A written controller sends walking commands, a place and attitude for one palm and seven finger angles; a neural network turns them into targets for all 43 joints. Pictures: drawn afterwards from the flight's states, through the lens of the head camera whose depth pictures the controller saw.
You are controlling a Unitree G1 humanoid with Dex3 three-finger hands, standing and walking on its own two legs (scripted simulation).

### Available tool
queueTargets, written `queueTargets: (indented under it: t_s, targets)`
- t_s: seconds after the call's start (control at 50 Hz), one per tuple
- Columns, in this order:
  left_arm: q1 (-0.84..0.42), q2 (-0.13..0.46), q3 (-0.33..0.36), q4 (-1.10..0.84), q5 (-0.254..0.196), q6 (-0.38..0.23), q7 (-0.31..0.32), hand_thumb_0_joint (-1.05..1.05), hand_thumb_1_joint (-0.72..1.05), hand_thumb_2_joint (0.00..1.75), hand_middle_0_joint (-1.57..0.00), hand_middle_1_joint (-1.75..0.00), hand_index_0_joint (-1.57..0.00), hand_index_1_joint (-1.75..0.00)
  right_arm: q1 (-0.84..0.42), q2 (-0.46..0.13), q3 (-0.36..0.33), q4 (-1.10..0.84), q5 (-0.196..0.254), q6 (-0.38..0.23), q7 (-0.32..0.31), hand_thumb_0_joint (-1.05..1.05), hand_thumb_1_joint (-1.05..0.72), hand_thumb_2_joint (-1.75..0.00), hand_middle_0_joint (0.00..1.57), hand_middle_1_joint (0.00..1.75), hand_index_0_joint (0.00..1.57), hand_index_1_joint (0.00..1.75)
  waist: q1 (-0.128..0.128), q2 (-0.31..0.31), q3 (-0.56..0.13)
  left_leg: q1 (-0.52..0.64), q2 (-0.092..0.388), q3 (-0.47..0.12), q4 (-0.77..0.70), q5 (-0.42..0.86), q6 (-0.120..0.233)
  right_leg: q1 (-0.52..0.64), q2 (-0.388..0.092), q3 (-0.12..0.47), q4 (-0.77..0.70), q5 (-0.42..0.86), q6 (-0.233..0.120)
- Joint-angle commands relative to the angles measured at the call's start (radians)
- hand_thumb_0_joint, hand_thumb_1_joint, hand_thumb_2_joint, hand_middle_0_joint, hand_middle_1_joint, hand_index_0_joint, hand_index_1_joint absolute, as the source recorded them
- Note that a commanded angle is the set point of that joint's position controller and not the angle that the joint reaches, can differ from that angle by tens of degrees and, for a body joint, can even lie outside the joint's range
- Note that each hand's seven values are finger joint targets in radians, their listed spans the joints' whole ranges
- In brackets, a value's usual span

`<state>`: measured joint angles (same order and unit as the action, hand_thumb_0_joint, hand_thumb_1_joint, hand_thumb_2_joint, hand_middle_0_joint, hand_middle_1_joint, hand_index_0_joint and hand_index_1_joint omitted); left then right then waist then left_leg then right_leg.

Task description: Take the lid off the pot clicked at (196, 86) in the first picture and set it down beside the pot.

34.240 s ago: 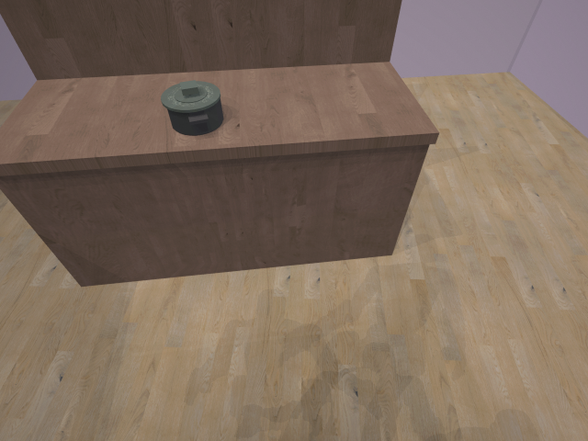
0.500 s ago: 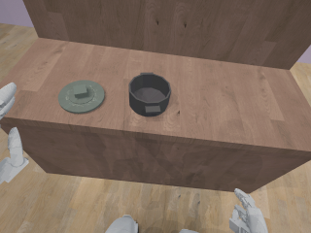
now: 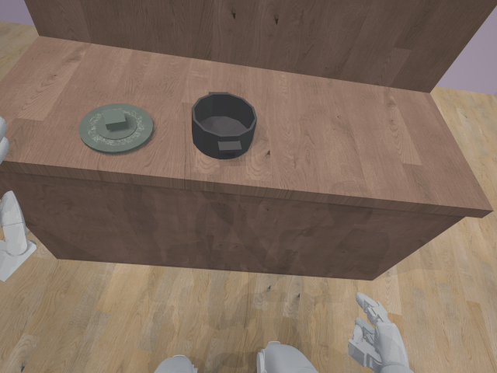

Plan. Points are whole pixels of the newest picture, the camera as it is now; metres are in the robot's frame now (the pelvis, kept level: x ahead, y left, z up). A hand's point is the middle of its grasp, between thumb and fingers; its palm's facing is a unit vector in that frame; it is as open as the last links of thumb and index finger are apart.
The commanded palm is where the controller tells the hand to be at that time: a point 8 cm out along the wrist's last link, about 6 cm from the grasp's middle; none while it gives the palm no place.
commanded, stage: step back with the hand held close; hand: left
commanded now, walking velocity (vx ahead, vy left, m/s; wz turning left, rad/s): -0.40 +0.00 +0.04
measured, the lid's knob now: (115, 119) +0.64 +0.33 -0.07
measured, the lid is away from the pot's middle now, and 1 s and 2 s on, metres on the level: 0.26 0.26 0.26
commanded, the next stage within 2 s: stop stepping back and stand still in 0.08 s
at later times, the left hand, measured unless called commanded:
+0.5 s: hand out of the picture +0.05 +0.25 +0.17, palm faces +0.37 -0.84 -0.39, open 7.4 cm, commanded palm +0.02 +0.28 +0.19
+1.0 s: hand out of the picture -0.03 +0.32 +0.18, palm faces +0.40 -0.84 -0.37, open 7.4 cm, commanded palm none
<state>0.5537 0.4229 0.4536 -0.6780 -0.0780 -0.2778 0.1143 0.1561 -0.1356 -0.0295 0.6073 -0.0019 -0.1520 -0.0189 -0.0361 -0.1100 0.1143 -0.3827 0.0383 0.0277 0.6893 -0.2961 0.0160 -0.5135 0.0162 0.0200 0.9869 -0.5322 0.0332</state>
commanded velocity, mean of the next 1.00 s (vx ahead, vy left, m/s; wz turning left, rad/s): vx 0.05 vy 0.01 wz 0.01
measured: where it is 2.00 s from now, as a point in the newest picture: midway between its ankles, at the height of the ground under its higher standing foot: outside the picture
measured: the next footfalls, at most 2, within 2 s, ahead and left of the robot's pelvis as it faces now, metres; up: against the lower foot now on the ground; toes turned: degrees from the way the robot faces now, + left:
right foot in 0.16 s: +0.00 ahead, -0.16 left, +0.00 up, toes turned -4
left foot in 0.40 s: -0.16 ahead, +0.11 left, +0.00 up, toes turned +2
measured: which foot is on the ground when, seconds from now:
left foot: down 0.00-0.20, up 0.22-0.38, down 0.40-1.00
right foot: up 0.00-0.14, down 0.16-0.44, up 0.46-0.62, down 0.64-0.80, up 0.82-1.00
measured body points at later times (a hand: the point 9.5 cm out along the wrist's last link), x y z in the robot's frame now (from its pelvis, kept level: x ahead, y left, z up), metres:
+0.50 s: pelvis -0.13 +0.01 -0.02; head -0.14 +0.07 +0.43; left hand +0.03 +0.29 +0.19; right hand +0.01 -0.25 -0.06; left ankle -0.20 +0.10 -0.72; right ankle -0.07 -0.13 -0.70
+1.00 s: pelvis -0.21 +0.07 +0.02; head -0.20 +0.12 +0.46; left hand -0.05 +0.36 +0.20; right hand -0.05 -0.15 -0.05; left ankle -0.20 +0.11 -0.72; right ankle -0.20 -0.08 -0.68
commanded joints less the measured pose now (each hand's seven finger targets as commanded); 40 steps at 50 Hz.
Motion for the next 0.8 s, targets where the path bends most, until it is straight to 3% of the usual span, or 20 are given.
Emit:
queueTargets:
  t_s: [0.0, 0.14, 0.16, 0.18, 0.2, 0.22, 0.3, 0.36, 0.38, 0.42, 0.44, 0.46, 0.48, 0.52, 0.6, 0.64, 0.68, 0.74, 0.76, 0.78]
  targets:
    - [0.071, 0.112, 0.075, -0.348, -0.004, -0.074, 0.009, 0.00, 0.90, 0.90, -0.20, -0.30, -0.20, -0.30, 0.007, -0.184, -0.086, -0.139, 0.021, -0.052, 0.036, 0.00, -0.90, -0.90, 0.20, 0.30, 0.20, 0.30, -0.005, 0.362, -0.281, 0.268, 0.233, -0.151, -0.111, 0.763, 0.078, 0.032, -0.023, 0.022, -0.095, 0.134, -0.016]
    - [0.118, 0.171, 0.153, -0.172, 0.000, -0.069, -0.007, 0.00, 0.90, 0.90, -0.20, -0.30, -0.20, -0.30, -0.025, -0.165, -0.065, -0.167, 0.032, -0.035, 0.028, 0.00, -0.90, -0.90, 0.20, 0.30, 0.20, 0.30, 0.011, 0.226, -0.198, -0.017, 0.183, -0.196, -0.073, 0.078, 0.044, 0.302, -0.044, -0.113, -0.474, 0.413, -0.004]
    - [-0.164, -0.088, -0.335, 0.622, 0.133, 0.169, -0.131, 0.00, 0.90, 0.90, -0.20, -0.30, -0.20, -0.30, -0.019, -0.312, -0.089, 0.017, 0.003, 0.028, 0.029, 0.00, -0.90, -0.90, 0.20, 0.30, 0.20, 0.30, -0.076, 0.104, -0.189, -0.097, 0.084, -0.178, 0.251, 0.127, -0.003, 0.225, -0.228, -0.027, -0.519, 0.593, -0.012]
    - [-0.221, 0.249, 0.120, -0.407, -0.017, -0.031, -0.050, 0.00, 0.90, 0.90, -0.20, -0.30, -0.20, -0.30, -0.024, -0.135, -0.091, -0.259, 0.083, -0.002, 0.022, 0.00, -0.90, -0.90, 0.20, 0.30, 0.20, 0.30, 0.000, -0.078, -0.250, 0.067, 0.003, -0.056, 0.295, -0.247, -0.029, 0.199, -0.219, -0.035, -0.573, 0.501, -0.082]
    - [0.053, 0.282, 0.234, -0.126, -0.013, -0.050, -0.006, 0.00, 0.90, 0.90, -0.20, -0.30, -0.20, -0.30, 0.004, -0.169, -0.096, -0.200, 0.065, 0.002, -0.008, 0.00, -0.90, -0.90, 0.20, 0.30, 0.20, 0.30, -0.013, -0.259, -0.275, 0.001, -0.054, -0.015, 0.500, -0.215, -0.040, 0.130, -0.367, 0.187, -0.617, 0.372, -0.179]
    - [0.158, 0.225, 0.151, -0.099, -0.003, -0.047, -0.003, 0.00, 0.90, 0.90, -0.20, -0.30, -0.20, -0.30, 0.010, -0.164, -0.102, -0.213, 0.067, 0.027, -0.010, 0.00, -0.90, -0.90, 0.20, 0.30, 0.20, 0.30, 0.023, -0.343, -0.243, 0.004, -0.047, -0.096, 0.657, -0.202, -0.032, 0.041, -0.401, 0.247, -0.630, 0.286, -0.227]
    - [0.122, 0.185, 0.126, -0.261, 0.010, -0.011, 0.020, 0.00, 0.90, 0.90, -0.20, -0.30, -0.20, -0.30, -0.099, -0.114, -0.031, -0.236, 0.045, 0.083, -0.015, 0.00, -0.90, -0.90, 0.20, 0.30, 0.20, 0.30, -0.014, 0.014, -0.202, -0.031, -0.009, -0.089, 0.540, -0.166, -0.013, -0.014, -0.297, 0.129, -0.478, 0.217, -0.170]
    - [0.070, 0.195, 0.116, -0.282, 0.034, -0.025, 0.038, 0.00, 0.90, 0.90, -0.20, -0.30, -0.20, -0.30, -0.031, -0.161, -0.039, -0.205, 0.043, 0.011, -0.038, 0.00, -0.90, -0.90, 0.20, 0.30, 0.20, 0.30, -0.005, 0.039, -0.135, 0.030, 0.012, -0.106, -0.043, -0.098, 0.026, 0.021, -0.257, 0.127, -0.330, 0.311, -0.110]
    - [0.081, 0.175, 0.109, -0.277, 0.033, -0.036, 0.043, 0.00, 0.90, 0.90, -0.20, -0.30, -0.20, -0.30, 0.006, -0.167, -0.041, -0.192, 0.040, -0.014, -0.044, 0.00, -0.90, -0.90, 0.20, 0.30, 0.20, 0.30, -0.010, 0.104, -0.128, 0.056, 0.019, -0.074, -0.323, 0.020, 0.039, 0.083, -0.192, 0.038, -0.206, 0.379, -0.078]
    - [0.016, 0.185, 0.123, -0.296, 0.040, -0.076, 0.053, 0.00, 0.90, 0.90, -0.20, -0.30, -0.20, -0.30, 0.029, -0.164, -0.064, -0.186, 0.022, -0.067, -0.044, 0.00, -0.90, -0.90, 0.20, 0.30, 0.20, 0.30, 0.002, 0.392, -0.121, 0.127, 0.100, -0.041, -0.533, 0.506, 0.063, 0.089, 0.012, -0.103, 0.111, 0.149, -0.037]
    - [-0.028, 0.215, 0.139, -0.314, 0.059, -0.103, 0.054, 0.00, 0.90, 0.90, -0.20, -0.30, -0.20, -0.30, 0.026, -0.150, -0.056, -0.185, 0.006, -0.079, -0.054, 0.00, -0.90, -0.90, 0.20, 0.30, 0.20, 0.30, -0.012, 0.536, -0.132, 0.215, 0.120, -0.084, -0.398, 0.730, 0.063, -0.045, 0.050, -0.118, 0.198, -0.009, -0.034]
    - [-0.082, 0.232, 0.129, -0.309, 0.059, -0.106, 0.053, 0.00, 0.90, 0.90, -0.20, -0.30, -0.20, -0.30, 0.014, -0.140, -0.036, -0.156, -0.014, -0.080, -0.047, 0.00, -0.90, -0.90, 0.20, 0.30, 0.20, 0.30, -0.041, 0.631, -0.081, 0.084, 0.147, -0.249, -0.334, 0.652, 0.076, -0.048, -0.002, -0.043, 0.236, -0.051, -0.035]
    - [-0.110, 0.203, 0.113, -0.268, 0.066, -0.110, 0.040, 0.00, 0.90, 0.90, -0.20, -0.30, -0.20, -0.30, 0.006, -0.136, -0.039, -0.131, -0.015, -0.085, -0.028, 0.00, -0.90, -0.90, 0.20, 0.30, 0.20, 0.30, -0.036, 0.555, 0.011, -0.014, 0.193, -0.326, -0.348, 0.527, 0.114, -0.032, -0.024, 0.016, 0.248, -0.003, -0.041]
    - [-0.090, 0.138, 0.042, -0.129, 0.063, -0.101, 0.021, 0.00, 0.90, 0.90, -0.20, -0.30, -0.20, -0.30, 0.046, -0.162, -0.046, -0.101, 0.016, -0.065, -0.004, 0.00, -0.90, -0.90, 0.20, 0.30, 0.20, 0.30, -0.002, 0.224, -0.024, 0.034, 0.169, -0.178, -0.147, 0.494, 0.118, 0.090, -0.045, 0.058, -0.040, 0.050, -0.066]
    - [0.043, 0.150, 0.067, -0.049, 0.036, -0.049, 0.001, 0.00, 0.90, 0.90, -0.20, -0.30, -0.20, -0.30, 0.045, -0.204, -0.054, -0.166, 0.049, -0.031, 0.012, 0.00, -0.90, -0.90, 0.20, 0.30, 0.20, 0.30, -0.012, 0.091, -0.154, 0.060, 0.038, -0.118, 0.074, 0.183, 0.082, 0.372, -0.049, -0.066, -0.530, 0.426, -0.081]
    - [0.116, 0.171, 0.102, -0.003, 0.021, -0.058, -0.007, 0.00, 0.90, 0.90, -0.20, -0.30, -0.20, -0.30, 0.030, -0.181, -0.056, -0.195, 0.057, 0.006, 0.009, 0.00, -0.90, -0.90, 0.20, 0.30, 0.20, 0.30, -0.011, -0.068, -0.166, -0.122, -0.066, -0.055, 0.199, -0.170, 0.038, 0.413, -0.227, 0.196, -0.588, 0.304, -0.164]
    - [0.082, 0.172, 0.121, -0.082, 0.005, -0.051, 0.000, 0.00, 0.90, 0.90, -0.20, -0.30, -0.20, -0.30, 0.002, -0.196, -0.071, -0.204, 0.064, 0.052, 0.012, 0.00, -0.90, -0.90, 0.20, 0.30, 0.20, 0.30, 0.018, -0.171, -0.206, -0.118, -0.038, -0.085, 0.356, -0.190, 0.017, 0.321, -0.311, 0.351, -0.598, 0.268, -0.243]
    - [0.072, 0.172, 0.118, -0.212, 0.015, -0.046, 0.005, 0.00, 0.90, 0.90, -0.20, -0.30, -0.20, -0.30, -0.030, -0.154, -0.037, -0.214, 0.048, 0.053, -0.008, 0.00, -0.90, -0.90, 0.20, 0.30, 0.20, 0.30, -0.010, 0.012, -0.136, 0.140, 0.020, -0.101, 0.010, -0.143, 0.041, 0.005, -0.255, 0.212, -0.530, 0.084, -0.171]
    - [0.077, 0.168, 0.107, -0.242, 0.021, -0.053, 0.011, 0.00, 0.90, 0.90, -0.20, -0.30, -0.20, -0.30, -0.024, -0.158, -0.025, -0.204, 0.037, 0.039, -0.021, 0.00, -0.90, -0.90, 0.20, 0.30, 0.20, 0.30, -0.012, 0.151, -0.119, 0.176, 0.010, -0.079, -0.237, -0.091, 0.043, 0.010, -0.159, 0.075, -0.392, 0.066, -0.118]
    - [0.081, 0.154, 0.097, -0.271, 0.019, -0.067, 0.021, 0.00, 0.90, 0.90, -0.20, -0.30, -0.20, -0.30, -0.024, -0.171, -0.027, -0.202, 0.024, 0.011, -0.030, 0.00, -0.90, -0.90, 0.20, 0.30, 0.20, 0.30, 0.000, 0.397, -0.094, 0.144, 0.100, -0.232, -0.465, -0.093, 0.065, 0.036, -0.005, -0.055, -0.155, 0.055, -0.065]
